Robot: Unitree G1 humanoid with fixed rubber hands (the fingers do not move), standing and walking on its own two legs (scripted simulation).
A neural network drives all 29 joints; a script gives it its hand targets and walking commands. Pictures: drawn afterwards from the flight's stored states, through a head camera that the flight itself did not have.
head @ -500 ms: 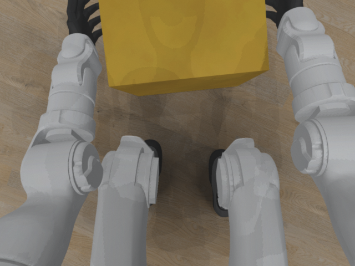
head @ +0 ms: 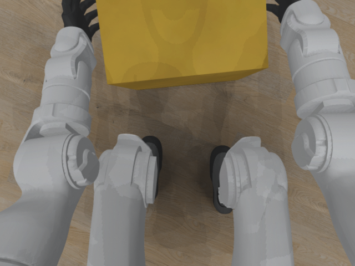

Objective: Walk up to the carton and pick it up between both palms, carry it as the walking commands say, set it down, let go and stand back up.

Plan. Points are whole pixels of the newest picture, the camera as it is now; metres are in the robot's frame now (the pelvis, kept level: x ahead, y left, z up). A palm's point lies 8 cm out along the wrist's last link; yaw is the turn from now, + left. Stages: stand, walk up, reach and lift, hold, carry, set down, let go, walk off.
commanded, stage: set down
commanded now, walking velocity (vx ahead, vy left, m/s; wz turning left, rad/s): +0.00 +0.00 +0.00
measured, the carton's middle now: (180, 15) +0.57 +0.02 -0.25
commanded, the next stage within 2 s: none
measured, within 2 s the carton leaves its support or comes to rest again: neither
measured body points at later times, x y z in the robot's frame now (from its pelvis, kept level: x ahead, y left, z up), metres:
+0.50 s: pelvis +0.00 +0.00 +0.00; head +0.36 -0.02 +0.26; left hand +0.53 +0.21 -0.17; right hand +0.56 -0.17 -0.18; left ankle +0.13 +0.12 -0.33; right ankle +0.11 -0.10 -0.33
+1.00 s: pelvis +0.01 +0.01 -0.01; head +0.37 -0.01 +0.25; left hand +0.52 +0.24 -0.19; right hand +0.56 -0.21 -0.19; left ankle +0.13 +0.12 -0.33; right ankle +0.11 -0.10 -0.33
